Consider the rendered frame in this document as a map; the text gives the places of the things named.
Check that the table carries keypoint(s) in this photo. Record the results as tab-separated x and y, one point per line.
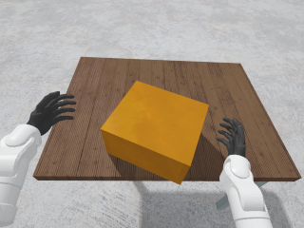
75	149

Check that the right robot hand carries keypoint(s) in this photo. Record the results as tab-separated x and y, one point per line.
236	144

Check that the robot right forearm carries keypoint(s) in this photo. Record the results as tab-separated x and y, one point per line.
245	198

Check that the robot left forearm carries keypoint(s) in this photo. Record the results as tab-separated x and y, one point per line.
17	149

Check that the left robot hand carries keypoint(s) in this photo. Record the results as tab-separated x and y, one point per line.
46	112

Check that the carton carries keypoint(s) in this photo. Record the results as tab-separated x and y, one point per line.
155	129

